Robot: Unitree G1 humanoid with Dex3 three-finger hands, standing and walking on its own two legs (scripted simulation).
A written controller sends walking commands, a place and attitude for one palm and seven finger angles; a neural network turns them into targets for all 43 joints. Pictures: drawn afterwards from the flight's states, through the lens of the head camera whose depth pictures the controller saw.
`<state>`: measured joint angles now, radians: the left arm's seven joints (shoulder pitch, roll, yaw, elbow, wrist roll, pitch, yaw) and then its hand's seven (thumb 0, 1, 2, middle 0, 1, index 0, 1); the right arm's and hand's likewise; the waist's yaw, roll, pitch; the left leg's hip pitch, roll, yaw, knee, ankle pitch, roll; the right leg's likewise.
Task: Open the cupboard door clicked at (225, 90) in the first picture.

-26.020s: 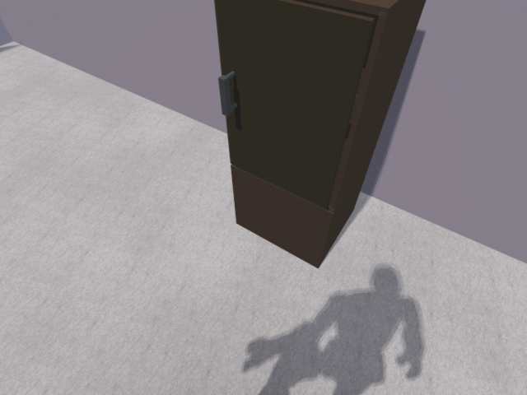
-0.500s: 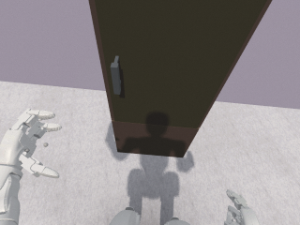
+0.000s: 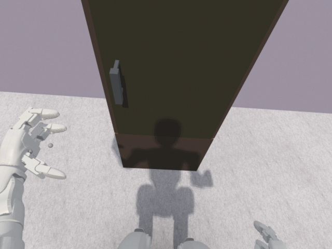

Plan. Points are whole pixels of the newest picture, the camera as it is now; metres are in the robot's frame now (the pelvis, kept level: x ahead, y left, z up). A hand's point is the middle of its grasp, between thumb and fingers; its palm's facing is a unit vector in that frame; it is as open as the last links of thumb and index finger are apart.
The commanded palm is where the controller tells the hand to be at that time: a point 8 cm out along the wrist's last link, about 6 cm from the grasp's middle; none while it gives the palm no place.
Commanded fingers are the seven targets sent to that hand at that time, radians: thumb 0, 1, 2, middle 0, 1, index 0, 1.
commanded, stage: move the hooked fingers beside the handle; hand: left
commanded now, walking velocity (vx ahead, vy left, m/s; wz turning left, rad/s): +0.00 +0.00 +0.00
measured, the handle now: (118, 82) +0.54 +0.16 +0.05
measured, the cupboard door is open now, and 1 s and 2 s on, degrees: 0 0 0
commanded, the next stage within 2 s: slide the fingers in behind the handle in 1.92 s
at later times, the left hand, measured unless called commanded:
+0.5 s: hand (73, 117) +0.41 +0.25 +0.05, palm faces -0.01 -1.00 -0.01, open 14.0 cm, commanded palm +0.39 +0.29 +0.05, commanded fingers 0.00 -0.50 0.30 -0.30 -1.20 -0.30 -1.20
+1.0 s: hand (88, 103) +0.47 +0.23 +0.04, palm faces +0.02 -1.00 +0.00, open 14.0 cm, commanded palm +0.45 +0.27 +0.04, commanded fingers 0.00 -0.50 0.30 -0.30 -1.20 -0.30 -1.20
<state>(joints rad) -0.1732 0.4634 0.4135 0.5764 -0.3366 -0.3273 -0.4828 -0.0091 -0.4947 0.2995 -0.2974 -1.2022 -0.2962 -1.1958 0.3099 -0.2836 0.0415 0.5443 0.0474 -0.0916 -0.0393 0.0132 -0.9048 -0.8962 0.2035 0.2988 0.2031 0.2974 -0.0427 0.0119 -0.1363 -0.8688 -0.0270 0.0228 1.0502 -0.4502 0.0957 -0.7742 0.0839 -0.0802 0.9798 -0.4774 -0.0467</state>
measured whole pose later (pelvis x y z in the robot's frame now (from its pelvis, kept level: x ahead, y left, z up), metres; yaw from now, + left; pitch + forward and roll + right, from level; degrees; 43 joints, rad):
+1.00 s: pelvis -0.01 +0.00 -0.02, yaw -1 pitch +21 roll -5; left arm -0.77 0.54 0.38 1.13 -0.16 -0.43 -0.33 -0.01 -0.50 0.30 -0.30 -1.20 -0.30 -1.20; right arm 0.34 -0.28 0.06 0.62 0.02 0.05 -0.02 0.01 -0.91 -0.90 0.20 0.30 0.20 0.30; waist -0.14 0.01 -0.12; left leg -1.04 -0.02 0.02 1.13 -0.46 0.10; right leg -0.94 0.09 -0.09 1.06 -0.49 -0.05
